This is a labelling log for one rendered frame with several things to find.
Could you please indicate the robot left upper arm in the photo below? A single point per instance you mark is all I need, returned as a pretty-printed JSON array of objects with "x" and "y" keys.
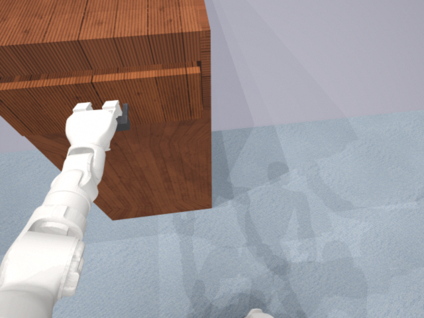
[{"x": 43, "y": 268}]

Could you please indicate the cabinet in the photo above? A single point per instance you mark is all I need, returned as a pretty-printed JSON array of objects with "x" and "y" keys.
[{"x": 151, "y": 169}]

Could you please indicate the drawer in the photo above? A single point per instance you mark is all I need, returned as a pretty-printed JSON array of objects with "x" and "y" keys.
[{"x": 42, "y": 103}]

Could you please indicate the robot left hand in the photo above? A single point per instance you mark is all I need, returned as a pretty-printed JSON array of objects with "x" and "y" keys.
[{"x": 93, "y": 126}]

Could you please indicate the robot left forearm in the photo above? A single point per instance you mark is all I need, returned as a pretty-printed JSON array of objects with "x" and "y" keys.
[{"x": 65, "y": 208}]

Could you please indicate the handle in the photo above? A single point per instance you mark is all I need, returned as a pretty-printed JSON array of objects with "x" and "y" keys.
[{"x": 123, "y": 123}]

